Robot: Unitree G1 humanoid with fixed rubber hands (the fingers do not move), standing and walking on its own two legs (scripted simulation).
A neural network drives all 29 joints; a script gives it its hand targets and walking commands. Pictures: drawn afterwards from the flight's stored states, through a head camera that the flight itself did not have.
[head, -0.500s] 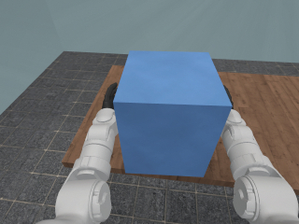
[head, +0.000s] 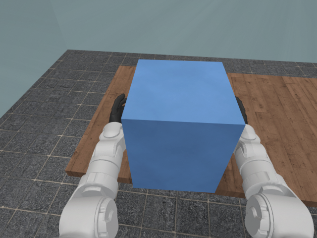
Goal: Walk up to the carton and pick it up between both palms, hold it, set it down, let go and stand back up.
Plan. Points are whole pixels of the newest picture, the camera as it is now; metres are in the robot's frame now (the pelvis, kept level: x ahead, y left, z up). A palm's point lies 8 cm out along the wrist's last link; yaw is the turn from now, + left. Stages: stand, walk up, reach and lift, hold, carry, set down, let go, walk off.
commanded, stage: set down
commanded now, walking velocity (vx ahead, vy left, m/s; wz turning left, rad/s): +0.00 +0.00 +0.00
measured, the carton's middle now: (176, 126) +0.41 +0.00 +0.08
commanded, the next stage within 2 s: none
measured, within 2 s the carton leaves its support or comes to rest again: neither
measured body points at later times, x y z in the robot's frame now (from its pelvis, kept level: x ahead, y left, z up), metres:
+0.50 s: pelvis +0.00 +0.00 +0.00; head +0.01 +0.01 +0.45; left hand +0.41 +0.16 +0.09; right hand +0.42 -0.16 +0.09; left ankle +0.03 +0.16 -0.74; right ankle -0.01 -0.13 -0.74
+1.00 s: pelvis +0.00 +0.00 +0.00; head +0.02 +0.00 +0.45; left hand +0.41 +0.17 +0.08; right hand +0.43 -0.17 +0.09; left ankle +0.03 +0.16 -0.74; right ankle -0.01 -0.13 -0.74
